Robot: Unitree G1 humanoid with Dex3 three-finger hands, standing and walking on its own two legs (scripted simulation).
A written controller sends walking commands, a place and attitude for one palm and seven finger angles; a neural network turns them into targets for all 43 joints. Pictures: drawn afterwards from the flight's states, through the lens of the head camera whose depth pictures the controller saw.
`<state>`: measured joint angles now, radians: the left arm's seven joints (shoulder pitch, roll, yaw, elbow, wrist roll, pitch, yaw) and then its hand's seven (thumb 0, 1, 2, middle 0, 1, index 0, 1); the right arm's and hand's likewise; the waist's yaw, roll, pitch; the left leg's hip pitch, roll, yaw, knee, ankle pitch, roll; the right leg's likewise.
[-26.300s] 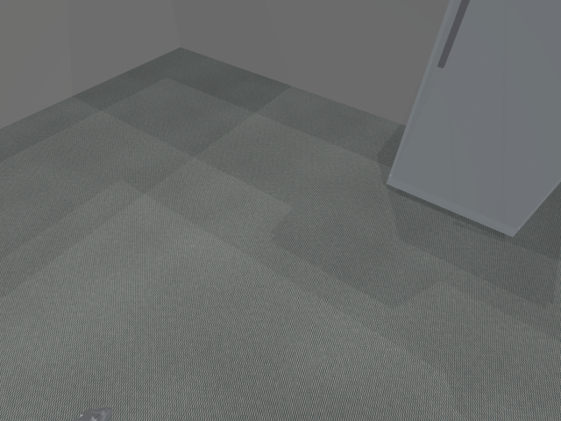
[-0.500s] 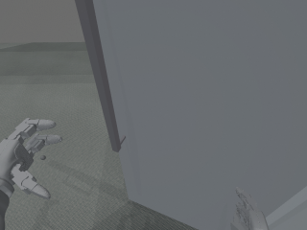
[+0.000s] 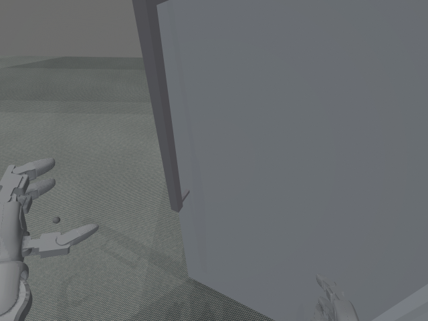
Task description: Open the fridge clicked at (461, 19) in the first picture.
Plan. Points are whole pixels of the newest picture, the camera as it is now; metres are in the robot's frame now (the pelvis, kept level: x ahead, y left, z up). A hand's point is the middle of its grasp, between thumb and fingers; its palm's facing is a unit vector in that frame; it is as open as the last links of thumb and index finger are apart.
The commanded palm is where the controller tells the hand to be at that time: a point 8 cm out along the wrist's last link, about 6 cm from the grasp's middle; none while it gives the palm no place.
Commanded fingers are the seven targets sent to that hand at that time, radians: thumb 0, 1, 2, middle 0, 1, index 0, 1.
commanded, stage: draw the hand back to the body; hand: left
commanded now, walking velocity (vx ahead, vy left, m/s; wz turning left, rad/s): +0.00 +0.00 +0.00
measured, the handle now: (172, 130) +0.41 +0.15 +0.17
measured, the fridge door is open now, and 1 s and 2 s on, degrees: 65 65 65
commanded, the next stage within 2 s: step back with the hand held close in 0.72 s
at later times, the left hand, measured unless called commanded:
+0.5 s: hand (58, 218) +0.19 +0.25 +0.17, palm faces +0.49 -0.78 -0.39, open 7.7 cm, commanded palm +0.14 +0.28 +0.18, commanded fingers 0.00 0.90 0.90 -0.20 -0.30 -0.20 -0.30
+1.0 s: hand (64, 210) +0.21 +0.25 +0.17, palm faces +0.46 -0.80 -0.38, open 7.4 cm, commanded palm +0.14 +0.29 +0.18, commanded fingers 0.00 0.90 0.90 -0.20 -0.30 -0.20 -0.30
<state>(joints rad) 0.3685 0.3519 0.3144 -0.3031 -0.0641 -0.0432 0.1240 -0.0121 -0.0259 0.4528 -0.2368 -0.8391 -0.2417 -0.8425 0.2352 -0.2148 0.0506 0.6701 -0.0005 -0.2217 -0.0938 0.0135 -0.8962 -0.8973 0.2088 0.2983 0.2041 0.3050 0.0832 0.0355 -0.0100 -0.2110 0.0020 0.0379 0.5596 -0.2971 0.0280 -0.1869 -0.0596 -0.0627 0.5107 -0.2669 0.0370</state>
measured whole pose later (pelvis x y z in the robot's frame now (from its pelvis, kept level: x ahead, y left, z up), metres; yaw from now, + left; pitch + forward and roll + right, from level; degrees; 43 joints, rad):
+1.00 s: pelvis +0.00 -0.01 +0.00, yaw -1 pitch -2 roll -1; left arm 0.42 0.35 0.38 -0.41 -0.05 -0.15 0.13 0.01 0.89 0.90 -0.21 -0.30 -0.21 -0.30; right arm 0.17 -0.22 0.02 0.62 0.00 -0.11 -0.09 0.01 -0.90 -0.90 0.21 0.30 0.20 0.30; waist 0.05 0.03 0.03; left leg -0.22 0.03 0.05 0.52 -0.27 0.01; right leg -0.19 -0.03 -0.05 0.44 -0.22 0.02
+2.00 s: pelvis -0.16 +0.03 +0.00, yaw -3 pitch +1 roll -1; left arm 0.51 0.43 0.42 -0.55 -0.04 -0.25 0.13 0.01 0.89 0.90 -0.21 -0.30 -0.22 -0.30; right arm 0.19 -0.18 0.02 0.60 0.01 -0.10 -0.08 0.01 -0.90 -0.90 0.21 0.30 0.20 0.30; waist 0.02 -0.06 0.03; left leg -0.40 0.00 0.04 0.70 -0.31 -0.01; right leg -0.25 -0.04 0.00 0.53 -0.29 0.04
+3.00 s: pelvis -0.29 +0.08 -0.01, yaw +0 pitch -3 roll +0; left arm 0.44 0.36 0.41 -0.46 -0.02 -0.21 0.15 0.01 0.89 0.90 -0.21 -0.30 -0.21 -0.30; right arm 0.24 -0.18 0.00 0.67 -0.01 -0.13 -0.08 0.01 -0.90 -0.90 0.21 0.30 0.20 0.30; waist 0.01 -0.05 0.02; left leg -0.30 0.01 0.06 0.64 -0.27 0.02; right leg -0.35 0.00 0.00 0.83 -0.44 -0.01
